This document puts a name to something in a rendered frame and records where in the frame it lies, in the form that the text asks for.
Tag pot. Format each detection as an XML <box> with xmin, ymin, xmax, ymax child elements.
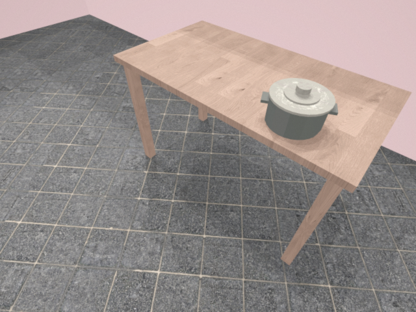
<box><xmin>260</xmin><ymin>92</ymin><xmax>338</xmax><ymax>140</ymax></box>

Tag lid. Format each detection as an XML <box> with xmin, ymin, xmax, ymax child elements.
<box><xmin>269</xmin><ymin>78</ymin><xmax>335</xmax><ymax>117</ymax></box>

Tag knob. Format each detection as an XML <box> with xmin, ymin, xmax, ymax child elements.
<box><xmin>296</xmin><ymin>82</ymin><xmax>312</xmax><ymax>95</ymax></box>

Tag table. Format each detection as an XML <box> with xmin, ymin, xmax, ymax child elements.
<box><xmin>113</xmin><ymin>21</ymin><xmax>411</xmax><ymax>265</ymax></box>

